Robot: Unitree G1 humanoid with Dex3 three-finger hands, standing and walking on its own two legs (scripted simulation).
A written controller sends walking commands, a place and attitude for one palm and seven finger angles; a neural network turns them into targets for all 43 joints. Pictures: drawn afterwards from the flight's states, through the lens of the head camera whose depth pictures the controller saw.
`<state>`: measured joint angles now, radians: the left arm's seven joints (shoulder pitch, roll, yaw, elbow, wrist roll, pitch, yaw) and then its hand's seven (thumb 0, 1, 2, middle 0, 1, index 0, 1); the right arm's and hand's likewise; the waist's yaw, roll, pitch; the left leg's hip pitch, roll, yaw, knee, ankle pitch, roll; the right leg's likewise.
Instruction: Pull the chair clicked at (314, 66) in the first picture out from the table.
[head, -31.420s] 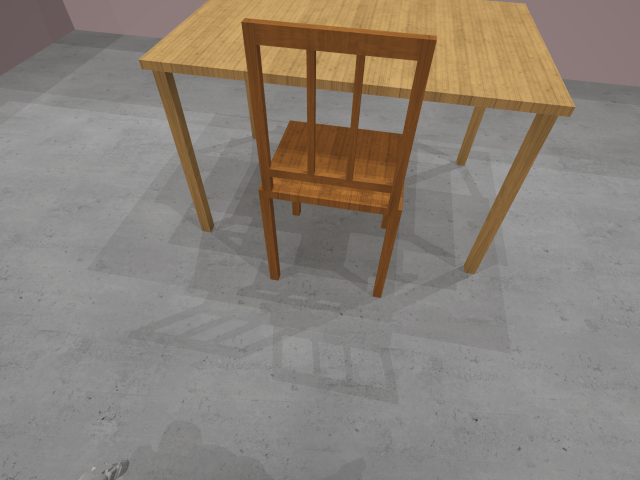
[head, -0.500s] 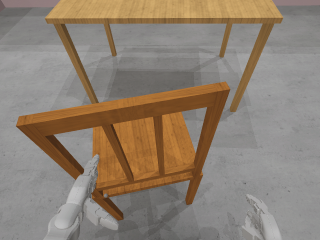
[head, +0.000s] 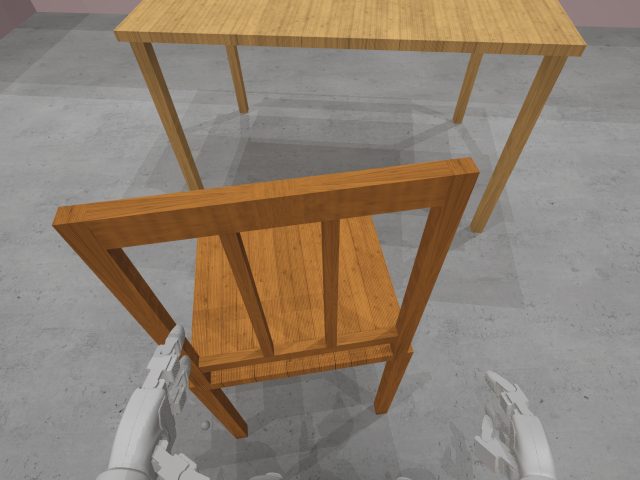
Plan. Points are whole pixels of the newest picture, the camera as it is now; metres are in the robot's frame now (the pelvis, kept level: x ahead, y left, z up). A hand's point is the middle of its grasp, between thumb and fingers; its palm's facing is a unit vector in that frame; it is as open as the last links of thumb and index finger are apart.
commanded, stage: draw the hand back to the body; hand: left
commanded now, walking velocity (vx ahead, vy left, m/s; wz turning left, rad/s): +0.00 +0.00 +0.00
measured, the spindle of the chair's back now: (253, 304) +0.35 +0.12 -0.01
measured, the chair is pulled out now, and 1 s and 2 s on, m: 0.59 0.59 0.59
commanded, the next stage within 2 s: step back with the hand held close in 1.46 s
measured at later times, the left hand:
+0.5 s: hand (128, 388) +0.19 +0.20 +0.10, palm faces +0.19 -0.94 -0.29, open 16.8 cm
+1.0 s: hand (23, 330) +0.21 +0.26 +0.18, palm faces +0.39 -0.80 -0.44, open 10.6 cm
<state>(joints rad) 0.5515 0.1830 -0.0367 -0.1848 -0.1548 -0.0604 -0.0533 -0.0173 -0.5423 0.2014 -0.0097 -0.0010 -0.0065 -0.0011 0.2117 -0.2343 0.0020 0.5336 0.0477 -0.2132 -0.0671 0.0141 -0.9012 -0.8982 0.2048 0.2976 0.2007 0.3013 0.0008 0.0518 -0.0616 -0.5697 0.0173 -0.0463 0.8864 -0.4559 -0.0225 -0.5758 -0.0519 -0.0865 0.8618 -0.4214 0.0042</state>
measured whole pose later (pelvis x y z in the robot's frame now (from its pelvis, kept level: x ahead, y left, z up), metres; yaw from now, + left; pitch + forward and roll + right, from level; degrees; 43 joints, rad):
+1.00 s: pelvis +0.02 +0.01 +0.04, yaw -1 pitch -2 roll -1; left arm 0.54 0.33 0.27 -0.45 -0.04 -0.11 0.15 0.00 0.44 0.68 -0.15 -0.21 -0.15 -0.20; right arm 0.15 -0.21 0.01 0.63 0.01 -0.09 -0.07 0.01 -0.90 -0.90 0.21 0.30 0.20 0.30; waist 0.08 0.09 0.04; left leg -0.14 0.01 -0.01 0.52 -0.33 0.00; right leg -0.16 -0.05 -0.06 0.49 -0.29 0.03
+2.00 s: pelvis -0.01 +0.02 +0.04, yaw -2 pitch +2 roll +0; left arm 0.65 0.42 0.41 -0.52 -0.06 -0.19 0.11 0.01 0.88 0.90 -0.22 -0.30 -0.21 -0.30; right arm 0.15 -0.23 -0.06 0.59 0.03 -0.03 -0.09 0.01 -0.90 -0.90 0.20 0.30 0.20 0.30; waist 0.00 0.09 0.10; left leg -0.32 0.00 0.00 0.58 -0.29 0.00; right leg -0.34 -0.06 -0.05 0.56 -0.25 0.02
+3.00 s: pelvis -0.09 -0.01 +0.03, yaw +0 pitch +2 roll +0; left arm 0.57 0.44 0.46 -0.58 -0.05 -0.28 0.14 0.01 0.88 0.90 -0.22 -0.30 -0.21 -0.30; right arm 0.17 -0.18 -0.07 0.66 0.00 -0.14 -0.07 0.01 -0.90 -0.90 0.21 0.30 0.20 0.30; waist 0.00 0.02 0.08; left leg -0.53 -0.02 -0.06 0.90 -0.44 -0.02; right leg -0.44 0.01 -0.02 0.60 -0.20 -0.02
